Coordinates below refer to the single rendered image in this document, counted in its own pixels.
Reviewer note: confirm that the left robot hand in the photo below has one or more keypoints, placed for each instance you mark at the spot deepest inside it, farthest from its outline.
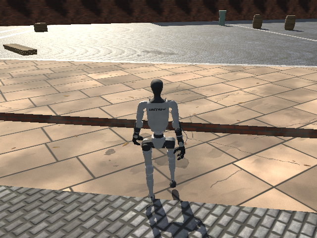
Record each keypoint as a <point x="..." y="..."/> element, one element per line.
<point x="134" y="140"/>

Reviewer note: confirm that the robot right upper arm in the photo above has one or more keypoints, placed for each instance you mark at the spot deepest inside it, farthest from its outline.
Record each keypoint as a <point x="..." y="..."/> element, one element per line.
<point x="175" y="115"/>

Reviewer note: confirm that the right robot foot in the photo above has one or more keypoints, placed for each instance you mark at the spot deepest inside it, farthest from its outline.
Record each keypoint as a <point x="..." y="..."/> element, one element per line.
<point x="172" y="184"/>

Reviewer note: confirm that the right robot forearm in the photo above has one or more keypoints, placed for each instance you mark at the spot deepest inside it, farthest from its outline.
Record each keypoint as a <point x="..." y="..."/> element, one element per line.
<point x="179" y="136"/>

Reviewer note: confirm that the right robot hand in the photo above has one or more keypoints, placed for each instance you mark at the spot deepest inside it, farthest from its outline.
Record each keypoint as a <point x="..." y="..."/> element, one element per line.
<point x="181" y="154"/>

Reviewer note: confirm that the robot left upper arm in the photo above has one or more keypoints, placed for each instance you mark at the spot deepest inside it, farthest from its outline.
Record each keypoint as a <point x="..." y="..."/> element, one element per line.
<point x="140" y="113"/>

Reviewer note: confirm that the left robot forearm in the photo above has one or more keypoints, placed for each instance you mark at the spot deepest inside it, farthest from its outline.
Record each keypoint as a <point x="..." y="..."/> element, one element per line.
<point x="136" y="131"/>

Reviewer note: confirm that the robot right shin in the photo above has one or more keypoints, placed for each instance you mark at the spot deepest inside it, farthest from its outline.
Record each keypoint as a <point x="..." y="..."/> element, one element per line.
<point x="172" y="166"/>

